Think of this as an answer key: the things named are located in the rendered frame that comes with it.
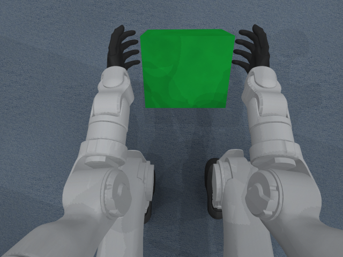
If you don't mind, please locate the robot right hand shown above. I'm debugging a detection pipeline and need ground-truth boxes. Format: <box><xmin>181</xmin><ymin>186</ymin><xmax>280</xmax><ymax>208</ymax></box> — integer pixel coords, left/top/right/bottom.
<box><xmin>232</xmin><ymin>24</ymin><xmax>270</xmax><ymax>74</ymax></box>

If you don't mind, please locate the robot left hand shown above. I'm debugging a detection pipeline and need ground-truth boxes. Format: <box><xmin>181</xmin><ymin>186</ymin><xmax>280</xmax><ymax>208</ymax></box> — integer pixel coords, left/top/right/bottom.
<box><xmin>107</xmin><ymin>25</ymin><xmax>140</xmax><ymax>70</ymax></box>

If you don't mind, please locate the right robot thigh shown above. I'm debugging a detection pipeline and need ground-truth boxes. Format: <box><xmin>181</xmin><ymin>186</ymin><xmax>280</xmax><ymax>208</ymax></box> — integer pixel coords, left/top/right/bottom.
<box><xmin>212</xmin><ymin>157</ymin><xmax>274</xmax><ymax>257</ymax></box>

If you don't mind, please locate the carton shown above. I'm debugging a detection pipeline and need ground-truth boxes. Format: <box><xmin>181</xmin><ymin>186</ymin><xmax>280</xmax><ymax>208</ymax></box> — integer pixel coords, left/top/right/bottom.
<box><xmin>140</xmin><ymin>29</ymin><xmax>235</xmax><ymax>108</ymax></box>

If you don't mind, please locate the left robot forearm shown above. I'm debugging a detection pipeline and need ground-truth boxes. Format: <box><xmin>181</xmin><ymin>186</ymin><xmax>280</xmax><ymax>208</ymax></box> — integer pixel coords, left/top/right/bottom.
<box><xmin>62</xmin><ymin>66</ymin><xmax>135</xmax><ymax>202</ymax></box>

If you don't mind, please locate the robot right shin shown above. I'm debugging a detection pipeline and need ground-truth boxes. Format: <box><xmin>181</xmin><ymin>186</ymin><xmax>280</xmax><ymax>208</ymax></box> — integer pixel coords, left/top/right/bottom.
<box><xmin>212</xmin><ymin>149</ymin><xmax>258</xmax><ymax>209</ymax></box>

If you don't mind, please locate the right robot forearm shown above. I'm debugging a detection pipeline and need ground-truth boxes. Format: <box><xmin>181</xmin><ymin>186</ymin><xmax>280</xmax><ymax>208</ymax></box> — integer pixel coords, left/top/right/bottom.
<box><xmin>241</xmin><ymin>66</ymin><xmax>322</xmax><ymax>199</ymax></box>

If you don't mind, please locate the robot right upper arm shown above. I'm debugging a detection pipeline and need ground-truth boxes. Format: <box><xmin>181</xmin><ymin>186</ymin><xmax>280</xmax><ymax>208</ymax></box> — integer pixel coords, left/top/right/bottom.
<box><xmin>245</xmin><ymin>168</ymin><xmax>343</xmax><ymax>257</ymax></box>

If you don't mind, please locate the robot left upper arm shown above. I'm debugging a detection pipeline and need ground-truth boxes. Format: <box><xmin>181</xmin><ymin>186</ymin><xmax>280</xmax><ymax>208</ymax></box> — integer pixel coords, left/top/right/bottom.
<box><xmin>1</xmin><ymin>168</ymin><xmax>132</xmax><ymax>257</ymax></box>

